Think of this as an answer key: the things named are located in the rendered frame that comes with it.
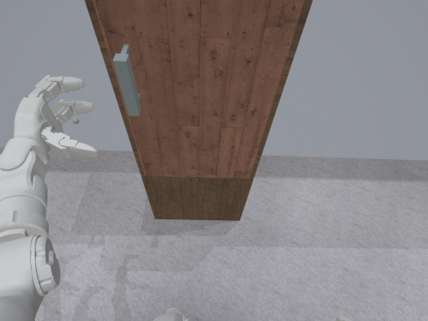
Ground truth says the robot left shin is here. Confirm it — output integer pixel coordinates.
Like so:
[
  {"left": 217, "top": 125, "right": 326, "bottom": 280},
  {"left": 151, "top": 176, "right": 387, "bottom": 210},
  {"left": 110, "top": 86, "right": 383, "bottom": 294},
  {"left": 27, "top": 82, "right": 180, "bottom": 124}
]
[{"left": 166, "top": 308, "right": 183, "bottom": 316}]

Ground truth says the robot left forearm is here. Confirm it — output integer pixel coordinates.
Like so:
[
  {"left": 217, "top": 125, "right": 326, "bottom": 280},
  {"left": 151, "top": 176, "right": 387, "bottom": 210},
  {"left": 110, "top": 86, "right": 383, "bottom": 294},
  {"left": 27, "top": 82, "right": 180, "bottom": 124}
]
[{"left": 0, "top": 137, "right": 49, "bottom": 243}]

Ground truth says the handle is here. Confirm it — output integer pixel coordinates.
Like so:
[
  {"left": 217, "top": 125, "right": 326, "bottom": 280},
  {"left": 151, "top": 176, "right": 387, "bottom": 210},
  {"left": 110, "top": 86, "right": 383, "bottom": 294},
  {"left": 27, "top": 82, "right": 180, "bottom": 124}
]
[{"left": 113, "top": 44, "right": 141, "bottom": 116}]

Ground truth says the robot left upper arm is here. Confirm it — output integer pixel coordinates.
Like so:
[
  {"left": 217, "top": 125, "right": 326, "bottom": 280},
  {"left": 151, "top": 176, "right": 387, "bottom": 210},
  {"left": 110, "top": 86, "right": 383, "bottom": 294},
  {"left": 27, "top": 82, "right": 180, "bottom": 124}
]
[{"left": 0, "top": 235, "right": 60, "bottom": 321}]

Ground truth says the left robot hand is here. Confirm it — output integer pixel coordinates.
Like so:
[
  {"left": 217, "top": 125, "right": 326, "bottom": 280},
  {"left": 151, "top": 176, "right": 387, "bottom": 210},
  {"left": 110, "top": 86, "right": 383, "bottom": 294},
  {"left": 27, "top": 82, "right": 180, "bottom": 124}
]
[{"left": 13, "top": 75, "right": 98, "bottom": 158}]

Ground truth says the cupboard door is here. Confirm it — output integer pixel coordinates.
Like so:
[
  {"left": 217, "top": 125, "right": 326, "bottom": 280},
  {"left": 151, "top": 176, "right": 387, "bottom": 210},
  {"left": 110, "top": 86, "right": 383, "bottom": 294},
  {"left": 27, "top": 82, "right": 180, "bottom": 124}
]
[{"left": 92, "top": 0, "right": 304, "bottom": 179}]

